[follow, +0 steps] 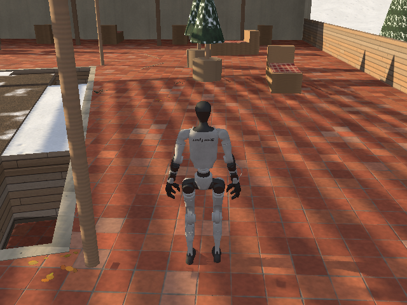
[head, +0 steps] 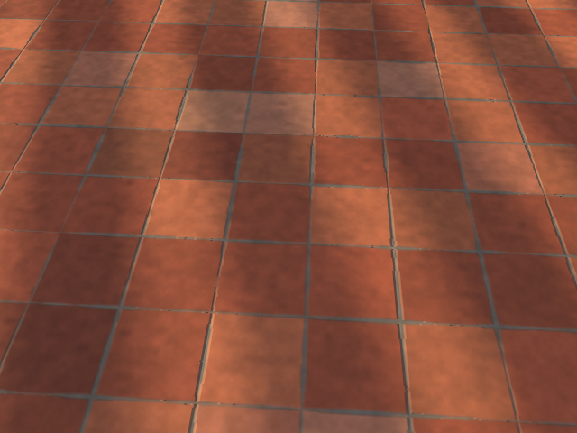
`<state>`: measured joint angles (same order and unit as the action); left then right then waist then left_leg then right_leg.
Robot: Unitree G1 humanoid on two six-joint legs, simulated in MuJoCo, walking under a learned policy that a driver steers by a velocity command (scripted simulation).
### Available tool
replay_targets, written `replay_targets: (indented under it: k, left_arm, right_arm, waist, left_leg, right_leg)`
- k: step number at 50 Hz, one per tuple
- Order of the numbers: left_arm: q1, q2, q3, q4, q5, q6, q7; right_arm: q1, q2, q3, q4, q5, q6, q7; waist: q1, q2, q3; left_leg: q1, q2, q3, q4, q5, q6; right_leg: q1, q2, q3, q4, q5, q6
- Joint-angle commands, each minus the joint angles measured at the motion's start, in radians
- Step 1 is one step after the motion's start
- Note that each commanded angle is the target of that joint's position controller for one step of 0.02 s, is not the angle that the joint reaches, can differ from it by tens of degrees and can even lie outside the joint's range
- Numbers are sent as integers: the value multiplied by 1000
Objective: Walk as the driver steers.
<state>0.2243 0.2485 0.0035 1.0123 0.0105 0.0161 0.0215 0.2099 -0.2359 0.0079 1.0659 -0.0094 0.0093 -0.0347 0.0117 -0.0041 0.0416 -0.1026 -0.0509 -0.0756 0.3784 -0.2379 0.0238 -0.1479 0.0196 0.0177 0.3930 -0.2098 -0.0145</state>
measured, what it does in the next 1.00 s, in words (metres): walks ahead: left foot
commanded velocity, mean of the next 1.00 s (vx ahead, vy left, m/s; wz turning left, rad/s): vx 0.38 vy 0.00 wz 0.00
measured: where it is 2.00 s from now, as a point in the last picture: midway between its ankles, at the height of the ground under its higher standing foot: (319, 277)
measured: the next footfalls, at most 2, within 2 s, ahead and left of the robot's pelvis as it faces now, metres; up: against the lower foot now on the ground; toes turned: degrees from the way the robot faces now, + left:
left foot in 0.72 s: +0.42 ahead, +0.03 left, +0.00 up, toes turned +3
right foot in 1.28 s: +0.74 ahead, -0.12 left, +0.00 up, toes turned -4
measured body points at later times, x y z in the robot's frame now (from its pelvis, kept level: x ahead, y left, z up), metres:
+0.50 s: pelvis +0.13 -0.04 +0.00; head +0.14 -0.06 +0.45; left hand +0.05 +0.20 -0.14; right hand +0.21 -0.29 -0.15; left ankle +0.16 +0.09 -0.67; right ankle +0.04 -0.11 -0.74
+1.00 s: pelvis +0.41 -0.01 +0.00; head +0.42 -0.01 +0.45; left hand +0.50 +0.23 -0.14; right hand +0.36 -0.26 -0.15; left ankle +0.38 +0.03 -0.74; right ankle +0.48 -0.17 -0.67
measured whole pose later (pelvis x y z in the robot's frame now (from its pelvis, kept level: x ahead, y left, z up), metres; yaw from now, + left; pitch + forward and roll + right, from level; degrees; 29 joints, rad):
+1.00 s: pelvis +0.41 -0.01 +0.00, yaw -1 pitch -1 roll +1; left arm 0.17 0.22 0.04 0.96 0.04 -0.04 -0.03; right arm 0.40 -0.20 -0.03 1.08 -0.01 -0.10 0.00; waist -0.01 -0.03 0.05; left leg -0.07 -0.11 0.10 0.27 -0.19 0.12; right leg -0.60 -0.10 0.01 1.03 -0.18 -0.05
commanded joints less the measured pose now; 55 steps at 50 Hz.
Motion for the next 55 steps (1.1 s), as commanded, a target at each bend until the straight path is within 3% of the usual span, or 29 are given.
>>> replay_targets:
  k: [1, 4, 6, 7, 9, 11, 13, 14, 15, 16, 17, 18, 20, 24, 28, 31, 33, 35, 36, 37, 38, 39, 40, 41, 43, 45, 47, 50, 55]
  left_arm:
    - [26, 92, 14, -4, 2, -8, 3]
    - [12, 106, 24, -11, 14, 1, -5]
    - [-31, 58, 15, -39, 22, -8, -16]
    - [-37, 38, 10, -49, 29, -19, -19]
    - [-53, 69, 20, -66, 25, -42, -25]
    - [-3, 62, 23, -63, 15, -61, -34]
    - [175, 43, 30, 5, 4, -73, -29]
    - [286, 88, 44, 37, 13, -80, -18]
    - [419, 199, 72, 61, 15, -84, -14]
    - [401, 184, 70, 76, 11, -75, -14]
    - [304, 132, 57, 42, 14, -80, -18]
    - [239, 103, 51, 20, 13, -91, -22]
    - [211, 71, 39, 12, 9, -108, -20]
    - [326, 42, 23, 63, 4, -119, -16]
    - [340, 35, 12, 72, 7, -117, -9]
    - [348, 56, 13, 85, 9, -120, -5]
    - [315, 73, 16, 84, 7, -124, -3]
    - [278, 93, 23, 77, 6, -119, 0]
    - [258, 97, 24, 71, 1, -116, -2]
    - [282, 47, 12, 44, 1, -115, -8]
    - [401, -41, 6, 46, -19, -106, -17]
    - [301, 54, 30, 34, 4, -100, -13]
    - [209, 59, 36, 0, 8, -106, -19]
    - [169, 45, 37, -7, 9, -109, -21]
    - [183, 11, 36, -4, 25, -87, -33]
    - [173, -12, 37, -13, 28, -68, -42]
    - [96, -5, 40, -44, 30, -55, -48]
    - [-59, 6, 40, -100, 24, -51, -52]
    - [-241, -14, 24, -162, 9, -58, -53]
  right_arm:
    - [36, -107, -16, 1, -1, -7, -4]
    - [72, -150, -38, 6, -7, 7, 1]
    - [139, -163, -50, 21, -7, 5, 3]
    - [152, -174, -59, 27, -9, 0, 3]
    - [145, -165, -65, 20, -15, -15, 9]
    - [105, -166, -72, 10, -9, -28, 14]
    - [31, -137, -71, -17, -1, -33, 17]
    - [-3, -96, -61, -42, -7, -43, 20]
    - [-23, -21, -40, -83, -1, -56, 29]
    - [-42, -106, -59, -92, -31, -60, 35]
    - [-39, -98, -59, -87, -33, -66, 46]
    - [-16, -71, -52, -72, -25, -73, 57]
    - [-9, -68, -54, -64, -30, -75, 69]
    - [-83, -45, -50, -98, -29, -56, 72]
    - [-268, -12, -30, -178, -18, -51, 73]
    - [-313, -14, -23, -211, -9, -51, 68]
    - [-241, -45, -34, -203, -9, -55, 55]
    - [-5, -92, -61, -131, -7, -68, 39]
    - [141, -117, -76, -87, -15, -76, 29]
    - [288, -203, -101, -64, -39, -79, 20]
    - [260, -236, -107, -74, -46, -71, 30]
    - [168, -190, -104, -80, -2, -69, 41]
    - [67, -127, -86, -100, 6, -75, 44]
    - [29, -75, -74, -99, 0, -86, 48]
    - [43, -17, -53, -72, -5, -104, 39]
    - [103, -29, -52, -45, -3, -120, 35]
    - [144, -60, -55, -32, -2, -125, 32]
    - [205, -61, -49, -23, 0, -121, 32]
    - [305, -58, -41, 0, -2, -118, 25]
  waist:
    - [-4, 10, -19]
    - [-23, 52, 63]
    - [-54, 134, 121]
    - [-54, 172, 133]
    - [-48, 143, 117]
    - [-5, 141, 102]
    - [82, 90, 85]
    - [123, -42, 64]
    - [154, -290, 2]
    - [110, -178, 72]
    - [54, -75, 132]
    - [22, -43, 137]
    - [-3, -49, 102]
    - [9, -78, 59]
    - [35, -90, 104]
    - [35, -110, 106]
    - [-14, -112, 60]
    - [-114, -106, -67]
    - [-179, -89, -133]
    - [-201, 31, -245]
    - [-106, 198, -309]
    - [-98, 54, -198]
    - [-63, 44, -62]
    - [-37, 4, 2]
    - [19, 17, 14]
    - [34, 30, 15]
    - [32, 38, 39]
    - [-2, 41, 68]
    - [-61, 62, 65]
  left_leg:
    - [-48, 104, -93, -80, 42, 36]
    - [-125, 103, -162, -97, -467, 107]
    - [-97, 205, -326, -189, -609, 175]
    - [-73, 275, -404, -231, -599, 210]
    - [-61, 308, -419, -250, -481, 230]
    - [-107, 271, -329, -210, -393, 206]
    - [-316, 167, -194, -86, -332, 149]
    - [-450, 91, -95, 111, -276, 111]
    - [-606, -34, 74, 430, -267, 67]
    - [-660, 8, 44, 600, -287, 76]
    - [-669, 60, 17, 673, -192, 86]
    - [-645, 90, 19, 686, -107, 81]
    - [-604, 115, 50, 667, -8, 58]
    - [-638, 97, 127, 648, 43, 24]
    - [-583, 65, 190, 414, 116, 13]
    - [-461, 33, 223, 259, 147, 46]
    - [-338, 0, 223, 219, 132, 87]
    - [-110, -37, 205, 165, 115, 128]
    - [88, 4, 165, 105, 132, 151]
    - [298, 247, -111, 89, -46, 197]
    - [441, 480, -623, -50, -89, 348]
    - [317, 423, -598, -126, -218, 325]
    - [164, 391, -439, -165, -195, 295]
    - [49, 345, -336, -196, -60, 269]
    - [-68, 273, -188, -221, 104, 219]
    - [-86, 252, -120, -233, 217, 214]
    - [-82, 234, -69, -258, 244, 208]
    - [-43, 207, -21, -273, 333, 184]
    - [67, 196, 28, -245, 499, 147]
  right_leg:
    - [15, -81, 81, -53, 12, -28]
    - [-136, -16, 52, 49, -386, -62]
    - [-271, 19, -7, 193, -339, -58]
    - [-308, 11, -51, 266, -246, -55]
    - [-322, -27, -33, 324, -237, -61]
    - [-215, -29, -52, 218, -219, -75]
    - [126, 25, -85, 31, -113, -79]
    - [282, -86, 86, -75, -207, -91]
    - [381, -332, 521, -268, -510, -165]
    - [281, -405, 623, -287, -551, -210]
    - [205, -375, 552, -278, -497, -210]
    - [169, -328, 455, -283, -375, -192]
    - [173, -258, 297, -288, -114, -162]
    - [230, -210, 131, -228, 384, -155]
    - [159, -176, 62, -243, 506, -149]
    - [155, -195, 42, -239, 629, -146]
    - [190, -213, 21, -143, 878, -132]
    - [215, -211, 4, 121, 1018, -114]
    - [115, -184, -15, 320, 875, -104]
    - [-70, -121, -52, 630, 453, -98]
    - [-392, 66, -30, 981, -332, -73]
    - [-467, 3, 59, 1009, -235, -96]
    - [-483, -41, 48, 957, -131, -100]
    - [-445, -71, 42, 908, -84, -98]
    - [-348, -104, 39, 823, -64, -77]
    - [-344, -109, 16, 770, -59, -57]
    - [-410, -123, -10, 707, -5, -39]
    - [-498, -132, -49, 566, 109, -17]
    - [-473, -85, -105, 304, 220, -16]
